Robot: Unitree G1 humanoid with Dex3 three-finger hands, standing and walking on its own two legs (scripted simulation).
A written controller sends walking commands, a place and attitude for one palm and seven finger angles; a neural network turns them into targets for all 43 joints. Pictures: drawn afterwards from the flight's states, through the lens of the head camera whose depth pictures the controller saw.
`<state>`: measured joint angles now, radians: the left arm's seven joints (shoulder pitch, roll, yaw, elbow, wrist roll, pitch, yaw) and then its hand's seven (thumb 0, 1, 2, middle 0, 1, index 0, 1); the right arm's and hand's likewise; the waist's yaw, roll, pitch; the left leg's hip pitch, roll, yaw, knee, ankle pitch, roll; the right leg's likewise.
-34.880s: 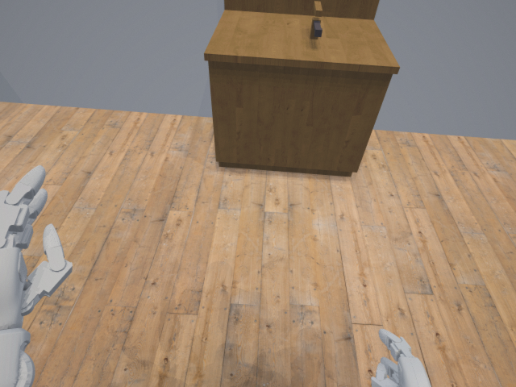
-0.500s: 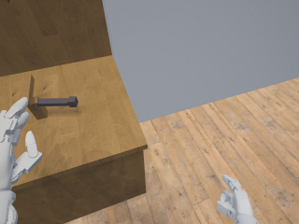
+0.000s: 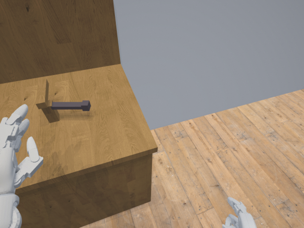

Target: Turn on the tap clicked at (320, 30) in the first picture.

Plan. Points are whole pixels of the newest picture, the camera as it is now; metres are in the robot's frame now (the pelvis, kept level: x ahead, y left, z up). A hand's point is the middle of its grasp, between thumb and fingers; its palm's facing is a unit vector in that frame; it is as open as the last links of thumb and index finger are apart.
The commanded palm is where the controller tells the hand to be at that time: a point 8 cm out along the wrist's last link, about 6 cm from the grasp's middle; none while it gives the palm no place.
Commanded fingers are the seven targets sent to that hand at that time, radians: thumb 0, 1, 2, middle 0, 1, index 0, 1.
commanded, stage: come to a stop and stand still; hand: left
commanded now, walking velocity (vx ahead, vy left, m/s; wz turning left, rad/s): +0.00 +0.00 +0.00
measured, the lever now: (86, 105) +0.52 +0.28 +0.00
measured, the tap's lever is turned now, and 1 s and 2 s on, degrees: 71 71 71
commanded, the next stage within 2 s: look again from close up in 0.34 s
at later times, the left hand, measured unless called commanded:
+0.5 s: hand (27, 136) +0.25 +0.28 +0.17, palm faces +0.44 -0.78 -0.44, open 7.4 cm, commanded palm +0.17 +0.28 +0.17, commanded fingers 0.00 0.90 0.90 -0.20 -0.30 -0.20 -0.30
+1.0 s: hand (30, 142) +0.24 +0.27 +0.16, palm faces +0.40 -0.87 -0.29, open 7.4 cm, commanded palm +0.18 +0.30 +0.17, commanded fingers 0.00 0.90 0.90 -0.20 -0.30 -0.20 -0.30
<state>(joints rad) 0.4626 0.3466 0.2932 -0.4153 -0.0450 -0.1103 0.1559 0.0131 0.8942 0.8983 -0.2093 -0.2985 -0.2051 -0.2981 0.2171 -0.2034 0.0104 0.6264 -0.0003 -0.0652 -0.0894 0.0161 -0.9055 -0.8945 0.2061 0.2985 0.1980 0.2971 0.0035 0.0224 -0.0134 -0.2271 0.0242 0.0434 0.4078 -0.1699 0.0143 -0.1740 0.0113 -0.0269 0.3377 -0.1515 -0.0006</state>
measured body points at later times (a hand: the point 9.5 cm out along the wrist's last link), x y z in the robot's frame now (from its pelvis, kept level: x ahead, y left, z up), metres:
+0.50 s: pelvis +0.01 +0.00 +0.00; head +0.03 +0.02 +0.45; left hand +0.22 +0.32 +0.19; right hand +0.21 -0.21 -0.08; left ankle +0.03 +0.11 -0.74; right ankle +0.02 -0.12 -0.75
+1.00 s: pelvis +0.02 +0.03 +0.00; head +0.03 +0.06 +0.44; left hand +0.22 +0.32 +0.18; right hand +0.19 -0.20 -0.07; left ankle +0.03 +0.11 -0.75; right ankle +0.02 -0.12 -0.75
